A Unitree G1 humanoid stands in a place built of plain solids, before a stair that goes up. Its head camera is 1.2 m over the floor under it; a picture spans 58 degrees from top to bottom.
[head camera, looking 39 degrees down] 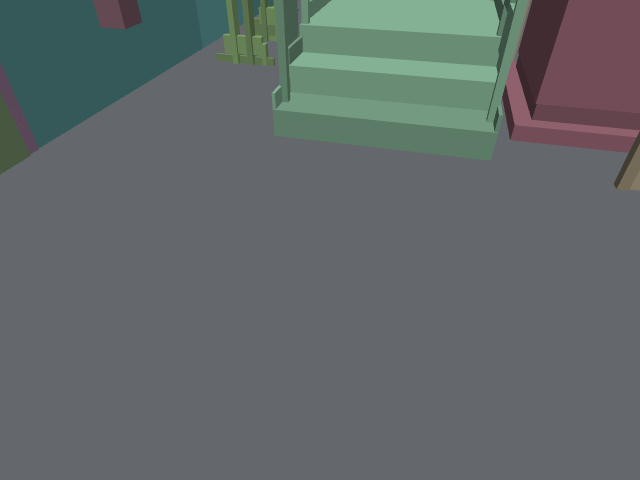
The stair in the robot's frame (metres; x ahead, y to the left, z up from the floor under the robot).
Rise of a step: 0.17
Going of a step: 0.30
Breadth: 1.30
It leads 14 degrees to the right of straight ahead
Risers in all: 3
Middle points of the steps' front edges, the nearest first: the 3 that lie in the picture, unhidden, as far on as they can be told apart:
2.36 -0.34 0.17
2.65 -0.42 0.34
2.94 -0.49 0.51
